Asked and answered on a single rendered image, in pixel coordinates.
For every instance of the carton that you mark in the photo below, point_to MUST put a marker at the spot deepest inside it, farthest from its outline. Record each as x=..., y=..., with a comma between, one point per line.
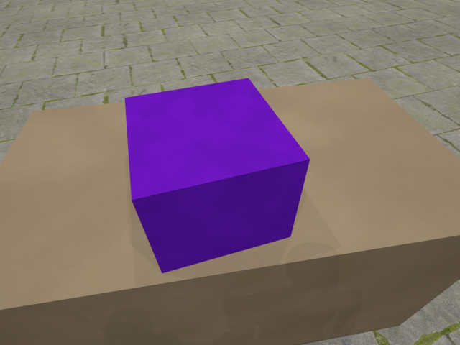
x=213, y=171

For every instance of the pedestal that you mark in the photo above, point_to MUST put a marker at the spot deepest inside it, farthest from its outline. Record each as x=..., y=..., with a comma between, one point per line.
x=376, y=235

